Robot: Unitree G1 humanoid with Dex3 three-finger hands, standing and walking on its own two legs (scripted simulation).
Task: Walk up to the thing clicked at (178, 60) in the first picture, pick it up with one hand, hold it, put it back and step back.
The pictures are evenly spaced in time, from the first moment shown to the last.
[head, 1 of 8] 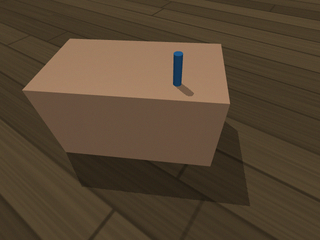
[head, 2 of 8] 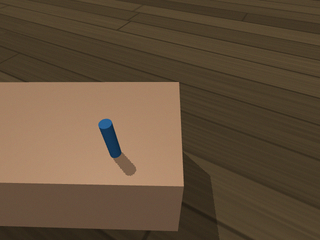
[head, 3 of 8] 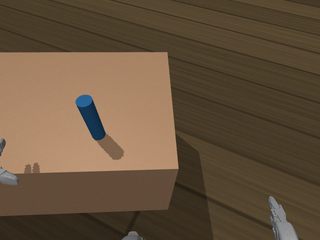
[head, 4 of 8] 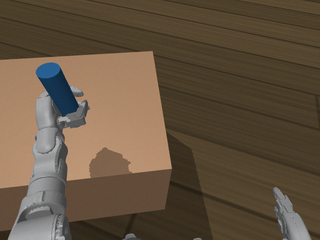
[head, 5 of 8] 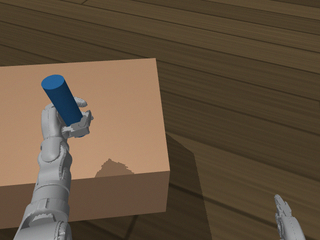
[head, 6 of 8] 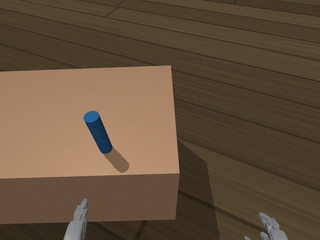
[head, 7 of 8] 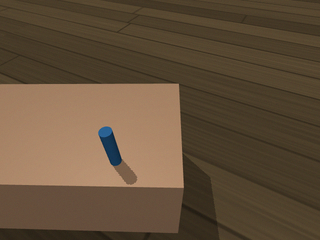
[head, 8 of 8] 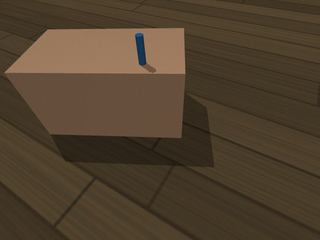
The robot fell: no
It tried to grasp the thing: yes
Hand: left
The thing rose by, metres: 0.27
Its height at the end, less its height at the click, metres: +0.00
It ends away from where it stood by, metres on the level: 0.03
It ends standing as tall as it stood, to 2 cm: yes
